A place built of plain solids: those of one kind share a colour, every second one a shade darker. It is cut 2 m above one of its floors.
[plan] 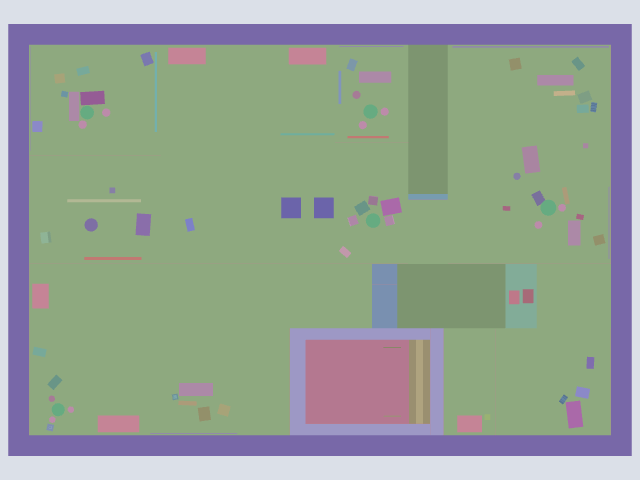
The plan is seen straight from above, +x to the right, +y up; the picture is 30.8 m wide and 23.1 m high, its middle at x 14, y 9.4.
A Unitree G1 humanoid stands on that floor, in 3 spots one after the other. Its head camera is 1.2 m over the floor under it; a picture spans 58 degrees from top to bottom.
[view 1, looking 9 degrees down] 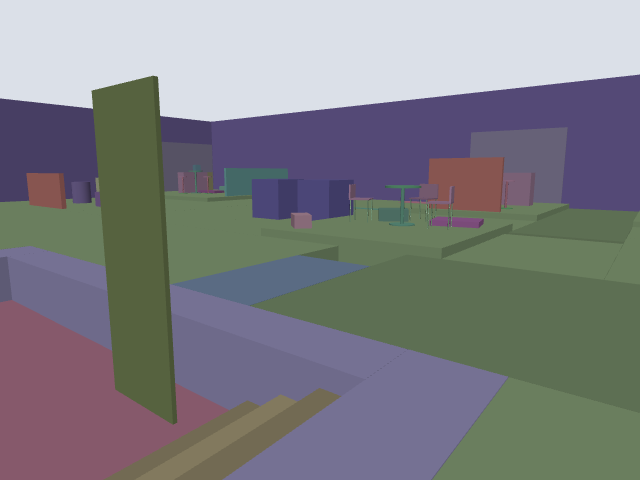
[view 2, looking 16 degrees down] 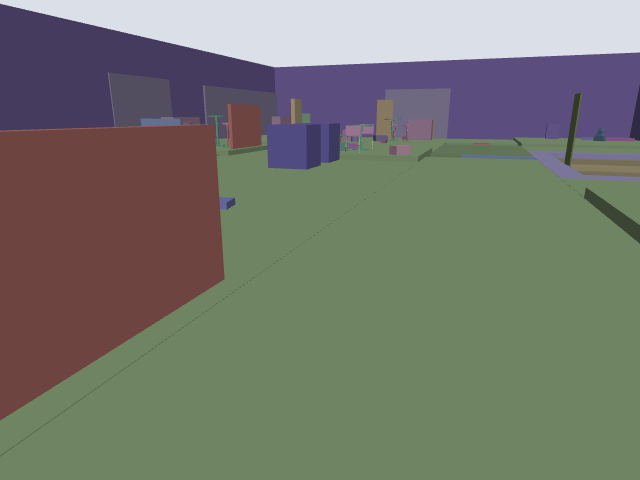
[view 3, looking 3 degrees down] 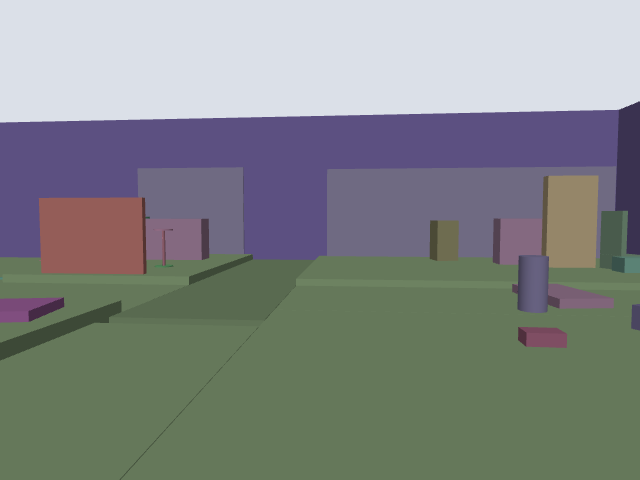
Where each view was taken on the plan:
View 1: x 20.55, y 2.57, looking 128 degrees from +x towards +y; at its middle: floor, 7.30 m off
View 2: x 2.75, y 6.70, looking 20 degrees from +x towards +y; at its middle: floor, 4.35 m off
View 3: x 21.23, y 6.70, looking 95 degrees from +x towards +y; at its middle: wall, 12.16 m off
